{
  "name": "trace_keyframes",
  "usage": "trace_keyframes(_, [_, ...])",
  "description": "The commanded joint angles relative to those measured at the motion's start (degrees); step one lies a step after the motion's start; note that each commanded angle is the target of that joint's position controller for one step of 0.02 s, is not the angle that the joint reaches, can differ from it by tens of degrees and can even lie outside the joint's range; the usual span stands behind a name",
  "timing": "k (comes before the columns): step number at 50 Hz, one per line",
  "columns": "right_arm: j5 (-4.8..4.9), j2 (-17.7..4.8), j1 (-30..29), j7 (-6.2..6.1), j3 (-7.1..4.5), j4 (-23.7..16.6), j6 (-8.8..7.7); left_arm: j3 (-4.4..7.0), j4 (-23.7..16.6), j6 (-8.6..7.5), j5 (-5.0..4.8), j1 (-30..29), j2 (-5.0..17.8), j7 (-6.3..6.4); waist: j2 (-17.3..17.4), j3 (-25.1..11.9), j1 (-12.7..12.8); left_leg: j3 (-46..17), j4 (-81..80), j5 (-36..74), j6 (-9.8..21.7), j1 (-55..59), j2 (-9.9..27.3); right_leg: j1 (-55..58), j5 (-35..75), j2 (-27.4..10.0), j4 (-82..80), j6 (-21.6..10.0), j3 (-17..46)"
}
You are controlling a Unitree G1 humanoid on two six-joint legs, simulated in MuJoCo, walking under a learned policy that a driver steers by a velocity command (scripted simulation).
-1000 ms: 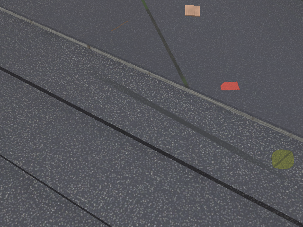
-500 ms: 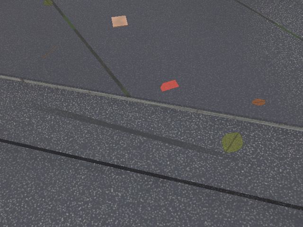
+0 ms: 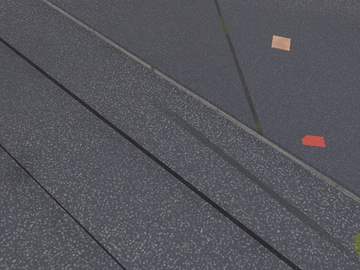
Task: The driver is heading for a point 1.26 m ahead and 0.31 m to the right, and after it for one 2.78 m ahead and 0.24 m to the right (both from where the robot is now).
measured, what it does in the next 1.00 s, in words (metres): walks ahead, turning right: right foot 0.04 m higher, then left foot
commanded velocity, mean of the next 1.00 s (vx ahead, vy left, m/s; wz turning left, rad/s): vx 0.89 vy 0.00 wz -0.48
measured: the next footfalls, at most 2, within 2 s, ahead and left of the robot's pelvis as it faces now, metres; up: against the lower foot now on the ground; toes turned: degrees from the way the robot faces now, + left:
right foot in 0.20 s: +0.21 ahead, -0.15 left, +0.04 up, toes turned +1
left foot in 0.58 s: +0.49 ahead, +0.04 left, +0.04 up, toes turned -16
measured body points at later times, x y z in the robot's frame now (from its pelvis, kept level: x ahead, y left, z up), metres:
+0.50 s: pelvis +0.26 -0.06 +0.02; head +0.29 -0.07 +0.47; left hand +0.31 +0.21 -0.10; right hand +0.46 -0.33 -0.05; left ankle +0.34 +0.06 -0.67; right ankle +0.17 -0.14 -0.72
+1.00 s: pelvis +0.64 -0.19 +0.00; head +0.68 -0.21 +0.44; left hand +0.99 -0.18 -0.04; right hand +0.42 -0.35 -0.13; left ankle +0.46 +0.05 -0.69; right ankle +0.74 -0.33 -0.67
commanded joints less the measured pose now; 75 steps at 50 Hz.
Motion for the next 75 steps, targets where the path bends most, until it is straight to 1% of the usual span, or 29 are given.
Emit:
trace_keyframes(1, [-0.20, -8.9, 2.1, -0.32, -2.33, -2.2, -2.23, 0.44, -4.6, -1.67, -0.26, -6.6, 3.4, -0.25, 9.0, 1.6, -2.0, -18.0, -12.3, -16.9, 8.3, 6.6, 13.0, -12.0, 3.7, -0.2, -6.0, 0.9, -1.3])
trace_keyframes(10, [-0.71, -10.1, 5.9, -0.39, -1.28, 1.4, -4.49, -0.33, -8.1, -2.43, -1.43, -12.6, 3.3, -1.64, 9.0, 6.3, -4.7, -12.0, -17.8, -13.7, 7.0, 8.0, 20.1, -7.4, -1.2, 0.0, -16.5, -7.6, -7.5])
trace_keyframes(13, [-0.77, -9.2, 3.4, -1.10, -0.38, 2.0, -4.80, 1.02, -3.7, -2.66, -1.65, 1.7, 4.9, -0.81, 2.2, -2.3, 4.3, 3.9, 2.9, 40.1, 2.2, 2.0, 14.8, 18.1, -6.0, 7.3, -17.8, -14.0, -9.8])
trace_keyframes(14, [-0.49, -10.7, 0.1, -1.73, -0.58, 0.9, -4.91, 2.34, -0.7, -3.09, -1.66, 14.4, 6.8, -0.25, -0.2, -9.7, 11.2, 7.5, 20.5, 48.4, -1.0, -9.0, 13.4, 35.6, -8.0, 5.1, -20.2, -17.0, -2.2])
trace_keyframes(15, [-0.81, -8.1, -5.2, -1.64, 0.27, -2.1, -5.74, 4.27, 2.1, -3.34, -1.41, 26.2, 12.3, 0.61, -10.7, -15.4, 16.9, 10.6, 44.6, 27.0, -5.0, -22.9, 7.4, 47.4, -21.3, -5.7, -28.8, -21.5, 17.4])
trace_keyframes(16, [-3.33, -3.0, -12.2, -1.13, 1.82, -4.3, -6.67, 2.60, 2.7, -4.36, -2.10, 24.2, 10.0, 0.49, -11.0, -8.7, 13.6, 4.2, 49.9, -6.2, -5.2, -34.9, 3.4, 45.4, -17.7, -10.6, -37.6, -21.1, 33.1])
trace_keyframes(17, [-3.36, -1.7, -14.3, -0.70, 2.76, -5.5, -7.29, 2.24, 0.8, -4.46, -2.08, 17.1, 8.6, 0.69, -3.6, -1.9, 10.6, 1.7, 50.2, -2.9, -5.7, -38.3, 6.0, 39.6, -2.5, -11.8, -38.8, -21.3, 34.2])
trace_keyframes(22, [-1.73, -6.2, -12.3, 0.58, 2.98, -7.1, -4.49, 1.82, -1.2, -5.05, -1.38, 3.0, 7.1, 3.02, -4.1, 0.5, -0.6, 2.7, 36.8, -9.2, -9.8, -23.8, 9.3, 16.5, 4.2, -2.4, -42.2, -20.9, 20.9])
trace_keyframes(26, [0.13, -3.4, -17.1, 0.78, 4.82, -9.5, -2.24, 3.32, 0.4, -5.33, -1.58, 3.3, 10.5, 1.62, -3.6, 2.2, -0.4, 10.8, 12.9, -5.4, -12.0, -3.7, 4.2, 5.3, 3.6, 0.9, -48.6, -18.3, 19.6])
trace_keyframes(29, [0.87, -10.6, 12.7, -2.32, 0.66, -0.4, -3.12, 3.50, -0.6, -6.83, -1.44, -3.0, 10.8, 0.26, 2.1, -10.1, -16.0, 8.4, 9.5, 0.6, -8.4, 31.3, 6.8, -4.1, 21.0, 4.6, -17.2, -12.7, 14.9])
trace_keyframes(30, [-0.78, -13.8, 17.7, -3.03, -0.51, 1.7, -4.21, 1.96, -2.1, -7.19, -1.25, -2.7, 4.5, 0.33, 14.7, -13.1, -15.1, -2.2, 3.4, -12.8, -8.7, 35.5, 16.6, -10.6, -5.0, 9.9, -0.3, -11.1, 8.8])
trace_keyframes(31, [-3.03, -14.9, 10.0, -3.07, -0.34, -0.8, -4.58, 0.23, -4.9, -6.36, -4.08, -0.4, 0.7, 0.50, 20.6, -10.4, -8.7, -26.5, -7.8, -28.0, -5.8, 29.4, 28.6, -18.1, -6.1, 8.6, 10.8, -9.7, 5.4])
trace_keyframes(32, [-3.63, -10.6, 0.1, -2.80, 0.31, -3.6, -4.51, 0.18, -4.0, -4.82, -3.66, 3.0, 3.1, 0.60, 14.0, -6.0, -3.5, -27.9, -9.1, -32.0, -2.1, 20.0, 29.5, -17.5, -1.0, 2.9, 17.0, -9.6, 3.9])
trace_keyframes(34, [-2.88, -5.5, -3.4, -1.90, 1.53, -3.6, -5.16, 0.35, -3.7, -3.11, -1.69, 1.4, 3.7, -0.98, 7.0, 0.2, -1.0, -17.0, -9.8, -22.4, 0.1, 10.5, 26.3, -17.5, 1.2, -1.3, 19.9, -8.5, 2.4])
trace_keyframes(37, [-1.33, -5.6, 0.2, -1.58, 1.20, 0.5, -7.11, -0.07, -5.1, -1.23, -1.56, -1.4, 2.2, -3.10, 7.3, 4.5, -0.3, -3.4, -12.9, -10.0, -1.7, 7.8, 23.7, -21.9, 3.7, -4.3, 22.9, -7.7, 1.3])
trace_keyframes(45, [-2.59, -2.4, 7.5, -1.58, 2.46, 9.3, -8.48, -3.52, -12.9, -1.16, -1.37, -17.4, -1.5, -3.16, 1.9, 11.0, 0.8, 20.7, -19.4, 24.9, -2.5, 5.6, 17.8, -21.5, 5.3, -1.7, 8.8, -11.9, -7.8])
trace_keyframes(48, [-1.25, -11.0, 8.5, -2.01, 1.13, 10.7, -8.12, -3.25, -10.0, -2.14, -1.31, -11.0, 0.2, -3.41, 6.9, 3.2, 5.7, 21.2, -10.7, 76.0, 1.0, 4.3, 21.4, 6.9, 0.9, 7.3, -2.5, -13.9, -14.9])
trace_keyframes(50, [-0.03, -16.2, 3.9, -1.96, -0.25, 11.2, -7.17, -0.41, -3.0, -2.36, -0.61, 14.5, 5.2, -0.98, 10.9, -9.3, 20.1, 17.8, 21.8, 80.0, 0.9, 1.3, 21.8, 33.0, 0.0, 8.1, -14.1, -16.2, -8.0])
trace_keyframes(51, [-0.22, -7.4, 6.2, -1.46, 1.34, 9.4, -7.25, 1.73, -0.6, -2.82, 0.58, 18.2, 12.3, 0.11, 1.4, -16.3, 16.1, 14.2, 47.6, 24.9, -0.2, -10.0, 14.4, 45.9, -11.0, -6.7, -18.5, -15.9, 11.7])
trace_keyframes(52, [2.67, -2.3, 10.6, -0.52, 2.38, 5.6, -7.84, 2.90, -1.5, -3.51, 0.88, 17.0, 16.6, 0.54, -10.7, -26.5, 9.9, 4.1, 66.5, -8.7, -0.9, -25.2, 4.7, 53.7, -12.0, -22.9, -32.3, -16.9, 43.8])
trace_keyframes(53, [2.42, -6.6, 2.8, -0.72, 1.16, 4.4, -7.88, 3.34, -1.3, -3.94, 0.45, 14.7, 13.7, 0.75, -0.3, -21.7, 11.0, -1.5, 69.0, -0.5, -0.2, -29.0, 6.3, 46.8, -9.6, -20.4, -36.6, -14.6, 41.9])
trace_keyframes(55, [1.03, -2.3, 1.5, -0.68, 1.92, 4.5, -7.07, 1.85, 1.5, -5.79, -0.07, 9.5, 6.8, 0.45, 5.2, -3.9, 4.6, 3.0, 63.3, 2.1, -0.5, -30.1, 11.6, 28.1, -2.1, -18.1, -37.7, -14.4, 25.4])
trace_keyframes(59, [0.08, 1.6, 2.5, 1.09, 1.51, 6.5, -2.67, 0.18, 5.3, -8.19, -1.49, 7.7, -0.4, 0.47, 0.5, 3.2, -1.5, 3.1, 61.0, 2.3, -1.1, -30.1, 14.2, 17.3, 0.4, -12.2, -46.1, -10.8, 6.0])
trace_keyframes(66, [0.16, 3.1, -13.7, 1.65, 3.01, -0.1, -1.90, -0.70, 8.4, -9.15, -1.83, 12.2, -1.4, 1.25, -1.6, 7.3, -0.4, 16.0, 42.9, 11.8, 1.4, -36.7, 10.4, 26.5, 43.6, -4.9, -49.6, -4.6, -18.5])
trace_keyframes(70, [0.73, -1.4, -6.2, 2.93, 2.41, 0.8, -1.09, 0.85, 5.5, -8.54, -1.71, 9.4, 8.1, 4.21, -7.1, 0.0, -7.0, 22.4, 30.4, 7.9, 4.6, -13.1, 2.4, 29.2, 92.8, -11.0, -34.8, -3.2, -19.6])
trace_keyframes(72, [0.35, -8.7, 17.6, 1.40, -1.20, 8.1, -0.91, 2.26, 2.8, -6.29, -1.41, 1.5, 11.1, 4.12, -6.4, -9.8, -18.1, 16.5, 25.0, 2.1, 7.7, 8.4, 0.1, 25.9, 84.8, -11.8, -6.3, -4.6, -16.0])
trace_keyframes(73, [1.06, -10.9, 20.2, 0.63, -2.73, 9.3, -1.51, 1.83, 3.1, -5.47, -1.96, 0.1, 7.9, 3.03, 2.5, -7.9, -18.7, 9.0, 13.5, 6.6, 10.9, 15.9, 2.2, 17.2, 43.9, -3.5, 19.0, -4.8, -16.9])
trace_keyframes(74, [1.43, -13.9, 12.4, 0.02, -3.54, 9.1, -1.15, -0.98, -0.7, -6.39, -0.59, -0.3, -1.9, 1.88, 18.4, -0.5, -8.9, -6.6, 15.3, 24.5, 12.4, 17.2, 7.7, -4.9, -7.8, 7.5, 41.0, -3.4, -12.2])
trace_keyframes(75, [-0.35, -16.9, 6.6, -0.48, -4.06, 5.2, -0.93, -1.67, -6.2, -7.54, -1.51, 8.4, -1.4, 1.65, 17.9, -13.7, -1.7, -32.7, 2.1, 14.5, 22.5, 25.9, 16.8, -15.1, -8.4, 7.1, 48.5, -3.2, 0.6])
Velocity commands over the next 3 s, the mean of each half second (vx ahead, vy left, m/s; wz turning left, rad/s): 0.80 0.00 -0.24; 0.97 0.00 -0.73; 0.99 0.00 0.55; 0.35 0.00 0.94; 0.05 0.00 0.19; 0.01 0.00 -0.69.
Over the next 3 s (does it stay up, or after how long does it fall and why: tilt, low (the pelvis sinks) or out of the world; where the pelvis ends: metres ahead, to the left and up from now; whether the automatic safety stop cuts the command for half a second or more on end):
stays up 1.36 -0.55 0.10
